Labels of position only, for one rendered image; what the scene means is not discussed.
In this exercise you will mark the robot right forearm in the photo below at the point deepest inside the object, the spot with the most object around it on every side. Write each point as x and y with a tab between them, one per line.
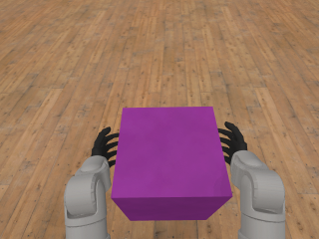
262	197

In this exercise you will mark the robot left forearm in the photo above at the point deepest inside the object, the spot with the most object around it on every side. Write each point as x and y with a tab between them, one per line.
85	204

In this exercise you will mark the robot left hand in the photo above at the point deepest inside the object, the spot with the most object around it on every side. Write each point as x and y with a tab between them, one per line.
101	147

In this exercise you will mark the carton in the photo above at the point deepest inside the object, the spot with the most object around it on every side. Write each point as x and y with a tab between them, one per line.
169	164

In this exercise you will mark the robot right hand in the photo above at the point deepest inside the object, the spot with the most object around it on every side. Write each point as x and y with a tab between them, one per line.
235	143

